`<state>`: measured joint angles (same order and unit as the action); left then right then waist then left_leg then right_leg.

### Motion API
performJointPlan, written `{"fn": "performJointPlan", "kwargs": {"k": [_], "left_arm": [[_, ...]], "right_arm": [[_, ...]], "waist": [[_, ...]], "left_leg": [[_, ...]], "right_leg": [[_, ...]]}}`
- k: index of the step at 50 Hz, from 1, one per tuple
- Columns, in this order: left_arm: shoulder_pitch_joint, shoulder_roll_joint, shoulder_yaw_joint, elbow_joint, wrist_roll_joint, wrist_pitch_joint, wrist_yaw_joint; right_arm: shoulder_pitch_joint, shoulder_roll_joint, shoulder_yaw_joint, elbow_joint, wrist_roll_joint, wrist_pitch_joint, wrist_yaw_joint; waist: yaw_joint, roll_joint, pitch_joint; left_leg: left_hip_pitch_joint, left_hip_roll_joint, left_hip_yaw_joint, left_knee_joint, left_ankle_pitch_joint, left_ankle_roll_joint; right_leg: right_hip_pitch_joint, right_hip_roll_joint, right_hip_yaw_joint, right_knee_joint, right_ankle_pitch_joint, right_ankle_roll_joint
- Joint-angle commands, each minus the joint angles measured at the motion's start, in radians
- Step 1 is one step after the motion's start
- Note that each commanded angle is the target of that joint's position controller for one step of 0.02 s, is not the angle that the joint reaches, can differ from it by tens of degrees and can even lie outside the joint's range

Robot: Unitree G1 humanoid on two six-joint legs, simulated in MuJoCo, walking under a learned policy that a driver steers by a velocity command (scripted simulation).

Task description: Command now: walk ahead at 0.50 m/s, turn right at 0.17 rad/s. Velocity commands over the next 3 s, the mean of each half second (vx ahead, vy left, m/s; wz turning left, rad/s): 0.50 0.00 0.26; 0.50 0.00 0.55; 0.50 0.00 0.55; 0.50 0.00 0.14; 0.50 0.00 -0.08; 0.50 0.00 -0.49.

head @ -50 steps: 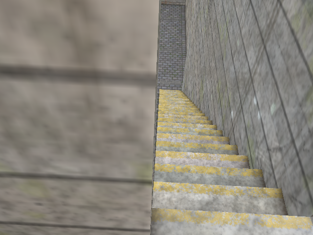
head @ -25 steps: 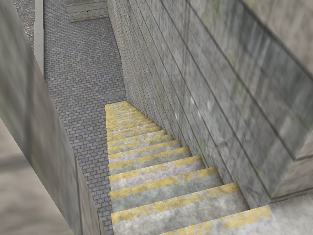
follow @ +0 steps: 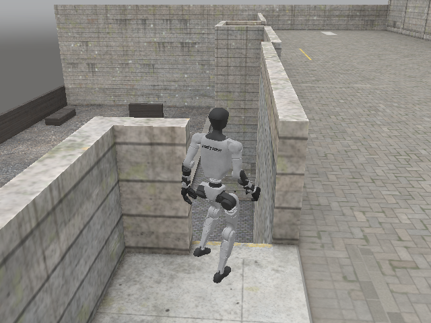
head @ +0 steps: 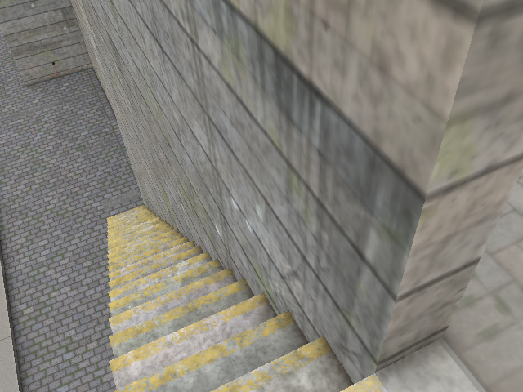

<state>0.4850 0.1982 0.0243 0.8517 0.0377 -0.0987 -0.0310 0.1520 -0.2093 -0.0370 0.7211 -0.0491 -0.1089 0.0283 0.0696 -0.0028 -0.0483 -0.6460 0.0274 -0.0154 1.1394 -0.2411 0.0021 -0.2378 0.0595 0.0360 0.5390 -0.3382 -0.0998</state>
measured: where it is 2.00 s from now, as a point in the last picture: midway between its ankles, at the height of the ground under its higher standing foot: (188, 391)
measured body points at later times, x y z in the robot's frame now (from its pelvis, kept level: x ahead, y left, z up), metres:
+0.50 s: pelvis +0.24 +0.02 -0.01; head +0.27 +0.00 +0.43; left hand +0.38 +0.27 -0.11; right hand +0.26 -0.24 -0.15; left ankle +0.25 +0.09 -0.74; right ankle +0.35 -0.14 -0.67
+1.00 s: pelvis +0.38 +0.05 -0.06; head +0.39 +0.08 +0.39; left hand +0.31 +0.31 -0.18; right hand +0.56 -0.14 -0.17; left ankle +0.33 +0.11 -0.71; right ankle +0.42 -0.13 -0.73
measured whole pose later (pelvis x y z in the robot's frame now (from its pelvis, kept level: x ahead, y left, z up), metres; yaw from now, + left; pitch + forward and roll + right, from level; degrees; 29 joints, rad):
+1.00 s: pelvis +0.38 +0.05 -0.06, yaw +26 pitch +3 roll -2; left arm 0.39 0.27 -0.01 0.73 0.10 -0.09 0.01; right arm 0.40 -0.25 -0.01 0.70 -0.06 -0.08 0.05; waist 0.03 0.00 -0.01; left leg -0.56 -0.02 0.03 1.16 -0.31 0.00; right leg -0.41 -0.18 -0.12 0.95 -0.55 0.07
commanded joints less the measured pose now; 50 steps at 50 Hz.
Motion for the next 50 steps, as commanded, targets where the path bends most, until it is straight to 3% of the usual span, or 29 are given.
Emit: {"fn": "performJointPlan", "kwargs": {"k": [1,3,4,5,6,8,10,14,15,16,17,18,19,21,24,26,28,32,33,34,35,36,37,38,40,42,45,48,50], "left_arm": [[-0.010,0.140,0.010,-0.039,0.023,-0.012,-0.008],[0.108,0.166,0.013,0.038,0.025,-0.021,-0.021],[0.094,0.184,0.048,0.030,-0.080,0.004,0.016],[0.086,0.179,0.035,0.022,-0.088,0.017,0.029],[0.209,0.174,0.004,0.083,0.043,-0.015,-0.007],[0.219,0.159,0.002,0.145,0.089,-0.010,-0.024],[0.187,0.170,-0.003,0.156,0.068,-0.010,-0.028],[-0.032,0.285,0.017,0.040,0.061,-0.042,-0.025],[-0.193,0.336,0.026,0.003,0.004,-0.037,-0.025],[-0.188,0.310,0.015,0.004,0.042,-0.031,-0.037],[0.028,0.064,-0.044,0.004,0.074,-0.028,-0.069],[-0.036,0.050,-0.053,-0.090,0.023,-0.035,-0.053],[-0.154,0.130,-0.043,-0.146,-0.024,-0.035,-0.035],[-0.118,0.163,-0.044,-0.131,0.031,-0.004,0.015],[-0.196,0.144,-0.060,-0.172,0.037,0.007,0.021],[-0.309,0.090,-0.083,-0.255,0.008,0.022,-0.006],[-0.286,0.127,-0.079,-0.255,0.007,0.025,-0.027],[-0.179,0.201,-0.036,-0.280,0.023,0.005,-0.007],[-0.084,0.240,-0.015,-0.263,0.016,-0.003,0.006],[-0.088,0.288,0.005,-0.272,-0.010,-0.009,0.003],[-0.016,0.232,-0.007,-0.258,0.004,0.004,-0.018],[0.011,0.212,-0.012,-0.225,0.005,-0.002,-0.013],[-0.067,0.176,-0.020,-0.229,-0.019,-0.012,-0.001],[-0.178,0.108,-0.044,-0.247,-0.021,-0.015,0.012],[-0.243,0.109,-0.033,-0.262,-0.036,-0.026,0.051],[-0.273,0.167,0.000,-0.264,0.049,-0.031,0.078],[-0.229,0.171,-0.009,-0.225,0.071,-0.025,0.054],[-0.184,0.186,-0.009,-0.198,0.058,-0.020,0.049],[-0.353,0.245,0.003,-0.260,0.067,-0.011,0.020]], "right_arm": [[-0.108,-0.039,0.003,-0.080,0.012,-0.006,0.020],[-0.125,-0.053,-0.006,-0.085,0.032,0.010,0.032],[-0.109,-0.097,-0.025,-0.051,0.027,0.065,0.026],[-0.103,-0.060,-0.018,-0.047,0.020,0.089,0.037],[-0.192,-0.032,-0.008,-0.135,0.039,0.041,0.066],[-0.224,-0.031,-0.013,-0.139,0.040,0.027,0.061],[-0.240,-0.055,-0.017,-0.150,0.043,0.029,0.052],[0.142,-0.162,-0.066,-0.068,0.037,0.007,0.023],[0.375,-0.188,-0.082,0.015,0.050,-0.003,0.011],[0.582,-0.165,-0.083,0.094,0.031,-0.016,-0.001],[0.591,-0.250,-0.077,0.111,0.027,-0.026,-0.001],[0.585,-0.289,-0.094,0.103,0.016,-0.050,0.006],[0.386,-0.215,-0.084,0.063,0.008,-0.060,0.015],[0.089,-0.068,-0.029,-0.015,0.030,-0.038,0.031],[0.063,-0.120,-0.048,-0.027,0.028,-0.039,0.026],[0.051,-0.203,-0.064,-0.044,0.026,-0.029,0.021],[0.031,-0.218,-0.068,-0.085,0.001,-0.018,0.026],[0.044,-0.203,-0.041,-0.141,0.039,-0.024,0.020],[0.047,-0.183,-0.038,-0.153,0.036,-0.024,0.029],[0.249,-0.085,-0.013,-0.108,0.020,-0.031,0.030],[0.272,-0.044,0.017,-0.081,-0.002,-0.028,0.044],[0.187,-0.040,0.017,-0.098,-0.015,-0.007,0.038],[0.139,-0.050,0.020,-0.093,-0.011,0.017,0.011],[0.155,-0.067,0.022,-0.077,-0.021,0.038,-0.003],[0.135,-0.034,0.036,-0.113,-0.010,0.034,0.008],[0.273,-0.042,0.034,-0.036,-0.023,0.033,0.051],[0.245,-0.117,0.014,-0.060,-0.028,0.028,0.071],[0.199,-0.102,0.015,-0.112,-0.023,0.029,0.017],[0.439,-0.126,-0.011,-0.039,0.022,-0.004,-0.013]], "waist": [[-0.038,-0.055,0.086],[-0.027,-0.083,0.098],[-0.022,-0.026,0.175],[-0.009,-0.072,0.173],[-0.005,-0.101,0.068],[-0.028,-0.065,0.109],[-0.053,-0.062,0.100],[-0.255,-0.121,0.064],[-0.377,-0.037,0.099],[-0.420,0.122,-0.066],[-0.208,0.215,-0.297],[-0.246,0.040,-0.179],[-0.213,0.000,-0.022],[-0.060,0.008,0.008],[-0.046,-0.014,0.012],[-0.065,0.031,0.013],[-0.079,0.037,0.023],[-0.031,0.003,-0.001],[-0.002,-0.022,-0.028],[-0.082,-0.182,-0.199],[-0.009,-0.304,-0.280],[0.010,-0.166,-0.092],[-0.024,-0.077,-0.003],[-0.068,-0.045,-0.025],[-0.059,-0.040,-0.024],[-0.077,-0.026,-0.027],[-0.077,-0.011,0.038],[-0.062,-0.117,-0.019],[-0.217,-0.007,-0.050]], "left_leg": [[-0.179,0.030,-0.028,-0.128,0.175,-0.029],[-0.187,0.010,-0.013,-0.238,0.276,-0.036],[-0.128,0.017,0.105,-0.261,0.275,-0.001],[-0.075,0.011,0.113,-0.300,0.278,0.008],[-0.134,-0.007,-0.010,-0.286,0.296,-0.001],[-0.238,-0.025,-0.027,-0.318,0.316,0.019],[-0.189,-0.052,-0.002,-0.369,0.325,0.030],[0.544,-0.212,0.168,-0.227,0.186,0.012],[0.603,-0.150,0.092,-0.595,0.217,0.091],[0.938,-0.059,-0.082,-0.529,0.420,0.239],[1.161,0.150,-0.391,-0.455,0.993,0.455],[1.065,0.284,-0.642,-0.549,0.934,0.493],[0.836,0.297,-0.614,-0.635,0.576,0.436],[0.377,0.188,-0.514,-0.812,0.365,0.390],[0.097,0.035,-0.353,-0.836,0.239,0.303],[-0.066,-0.063,-0.238,-0.792,0.319,0.240],[-0.089,-0.023,-0.285,-0.680,0.210,0.225],[0.016,-0.012,-0.382,-0.397,0.478,0.215],[0.025,-0.025,-0.381,-0.283,0.540,0.197],[-0.060,-0.109,-0.272,-0.097,0.280,0.096],[-0.319,-0.194,-0.162,0.148,-0.408,0.030],[-0.478,-0.116,-0.161,0.293,-0.326,0.023],[-0.448,-0.047,-0.159,0.313,-0.219,0.006],[-0.339,-0.019,-0.137,0.240,-0.173,-0.010],[-0.105,-0.030,-0.002,0.151,-0.226,-0.065],[0.124,-0.064,0.026,0.362,-0.012,-0.073],[-0.006,-0.031,-0.027,0.269,0.025,-0.030],[0.023,-0.030,0.031,0.025,-0.024,-0.019],[0.394,-0.143,0.206,-0.295,0.099,0.010]], "right_leg": [[0.096,-0.273,0.310,-0.306,0.134,-0.160],[0.160,-0.270,0.236,-0.288,0.355,-0.124],[0.126,-0.208,0.148,-0.331,0.608,-0.016],[0.115,-0.182,0.094,-0.324,0.701,0.020],[0.229,-0.281,0.161,-0.283,0.735,-0.033],[0.314,-0.289,0.096,-0.275,0.778,-0.021],[0.307,-0.263,0.032,-0.279,0.801,-0.009],[-0.207,-0.175,-0.114,-0.013,1.337,0.123],[-0.198,-0.141,-0.111,0.297,1.315,0.235],[-0.408,-0.089,-0.042,0.898,0.606,0.240],[-0.580,0.001,0.029,1.079,-0.205,0.274],[-0.724,-0.010,0.171,1.124,-0.188,0.280],[-0.836,-0.067,0.189,1.051,-0.140,0.250],[-0.588,-0.160,0.137,0.798,-0.031,0.186],[-0.342,-0.202,0.032,0.494,0.020,0.193],[-0.101,-0.154,-0.062,0.354,0.129,0.182],[-0.037,-0.149,0.002,0.429,0.379,0.155],[0.045,-0.083,-0.007,0.291,0.119,0.072],[0.124,-0.095,0.014,0.195,0.225,0.020],[0.342,-0.321,0.251,0.123,0.658,-0.200],[0.528,-0.499,0.588,-0.034,0.562,-0.374],[0.357,-0.547,0.730,-0.088,0.200,-0.344],[0.167,-0.499,0.626,-0.088,0.030,-0.287],[0.033,-0.442,0.497,-0.068,-0.016,-0.238],[-0.116,-0.359,0.216,-0.125,0.078,-0.148],[-0.325,-0.323,0.046,-0.058,0.122,-0.103],[-0.220,-0.376,0.014,0.055,0.121,-0.075],[-0.096,-0.396,0.018,0.169,0.115,-0.020],[-0.267,-0.275,-0.105,0.554,0.140,0.026]]}}
Next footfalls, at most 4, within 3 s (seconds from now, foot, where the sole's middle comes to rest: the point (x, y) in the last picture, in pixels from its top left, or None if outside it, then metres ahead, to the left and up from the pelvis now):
0.32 left None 0.29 0.09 -0.77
0.64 right None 0.45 -0.12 -0.77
1.00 left None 0.35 0.12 -0.77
1.36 right None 0.58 0.09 -0.98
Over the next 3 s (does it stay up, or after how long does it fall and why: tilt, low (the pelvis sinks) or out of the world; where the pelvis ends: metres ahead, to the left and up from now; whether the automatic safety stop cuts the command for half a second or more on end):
stays up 0.91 0.41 -0.61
